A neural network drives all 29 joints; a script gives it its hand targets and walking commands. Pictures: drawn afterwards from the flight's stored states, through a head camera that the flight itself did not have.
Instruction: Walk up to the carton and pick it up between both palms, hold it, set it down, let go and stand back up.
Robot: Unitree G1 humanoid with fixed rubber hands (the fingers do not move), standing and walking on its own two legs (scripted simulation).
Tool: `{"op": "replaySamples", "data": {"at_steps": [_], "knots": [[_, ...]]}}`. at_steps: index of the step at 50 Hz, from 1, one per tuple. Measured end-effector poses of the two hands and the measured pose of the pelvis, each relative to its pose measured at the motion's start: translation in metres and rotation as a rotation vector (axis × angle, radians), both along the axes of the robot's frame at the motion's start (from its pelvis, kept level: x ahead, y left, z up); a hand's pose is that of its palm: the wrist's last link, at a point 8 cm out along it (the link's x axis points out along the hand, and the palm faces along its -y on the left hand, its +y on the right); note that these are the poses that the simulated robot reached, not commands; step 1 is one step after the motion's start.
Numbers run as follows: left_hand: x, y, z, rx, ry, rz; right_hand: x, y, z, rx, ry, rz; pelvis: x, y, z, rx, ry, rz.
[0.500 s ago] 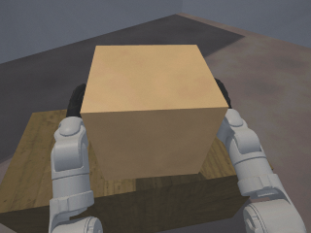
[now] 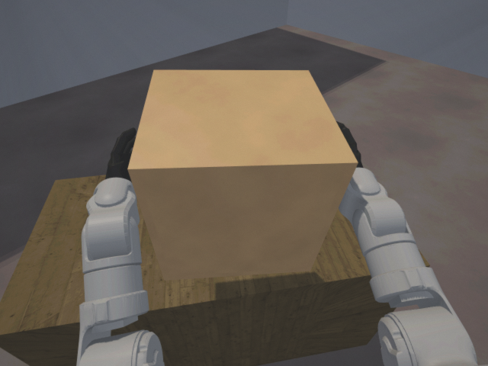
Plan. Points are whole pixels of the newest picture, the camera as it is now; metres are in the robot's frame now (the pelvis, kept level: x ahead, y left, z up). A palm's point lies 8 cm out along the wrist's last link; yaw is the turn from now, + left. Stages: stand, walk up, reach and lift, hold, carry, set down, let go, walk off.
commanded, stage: hold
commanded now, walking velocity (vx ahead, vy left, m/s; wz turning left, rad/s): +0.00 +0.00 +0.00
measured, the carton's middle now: (236, 175) +0.39 +0.01 +0.14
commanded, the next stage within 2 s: none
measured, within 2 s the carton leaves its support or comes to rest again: neither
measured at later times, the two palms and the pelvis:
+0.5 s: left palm (120, 183) +0.35 +0.19 +0.18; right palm (346, 170) +0.35 -0.17 +0.18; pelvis +0.00 +0.00 +0.00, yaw +0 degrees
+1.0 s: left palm (120, 182) +0.35 +0.19 +0.18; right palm (346, 169) +0.35 -0.17 +0.18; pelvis +0.00 +0.00 +0.00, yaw +0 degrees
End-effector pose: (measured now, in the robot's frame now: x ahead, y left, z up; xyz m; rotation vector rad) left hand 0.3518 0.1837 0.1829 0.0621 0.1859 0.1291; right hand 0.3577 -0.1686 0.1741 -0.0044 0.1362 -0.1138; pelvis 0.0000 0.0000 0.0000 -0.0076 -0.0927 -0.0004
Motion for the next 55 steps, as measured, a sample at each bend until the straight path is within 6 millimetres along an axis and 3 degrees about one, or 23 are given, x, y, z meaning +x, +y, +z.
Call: {"op": "replaySamples", "data": {"at_steps": [55], "knots": [[-0.0028,0.0024,-0.0042,-0.021,-0.017,-0.005,-0.005,0.0023,0.0014,0.005,-0.017,-0.009,-0.0029,0.0026,0.0,0.0,-0.003,0.001]]}}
